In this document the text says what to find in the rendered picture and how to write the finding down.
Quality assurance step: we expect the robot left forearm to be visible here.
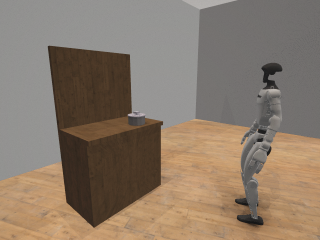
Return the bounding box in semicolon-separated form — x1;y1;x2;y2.
259;116;281;152

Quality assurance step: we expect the robot left hand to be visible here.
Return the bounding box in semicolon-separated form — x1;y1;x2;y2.
247;149;267;174

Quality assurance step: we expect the robot left shin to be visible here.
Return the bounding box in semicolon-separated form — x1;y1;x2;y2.
243;180;259;219

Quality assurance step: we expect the left robot foot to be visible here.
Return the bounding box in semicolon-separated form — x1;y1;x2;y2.
237;214;264;226

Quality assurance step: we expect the robot right forearm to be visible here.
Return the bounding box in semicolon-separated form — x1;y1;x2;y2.
249;119;259;133

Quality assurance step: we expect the lid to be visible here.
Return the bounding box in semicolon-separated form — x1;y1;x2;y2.
127;113;146;118

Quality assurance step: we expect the pot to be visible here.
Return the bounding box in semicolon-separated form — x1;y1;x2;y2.
128;116;145;126

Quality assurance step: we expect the robot right hand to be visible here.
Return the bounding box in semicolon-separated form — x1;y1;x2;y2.
240;130;255;145

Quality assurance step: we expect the table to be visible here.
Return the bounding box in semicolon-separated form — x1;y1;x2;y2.
47;46;163;228

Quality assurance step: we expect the robot left upper arm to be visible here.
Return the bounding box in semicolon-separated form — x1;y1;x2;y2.
267;89;282;124

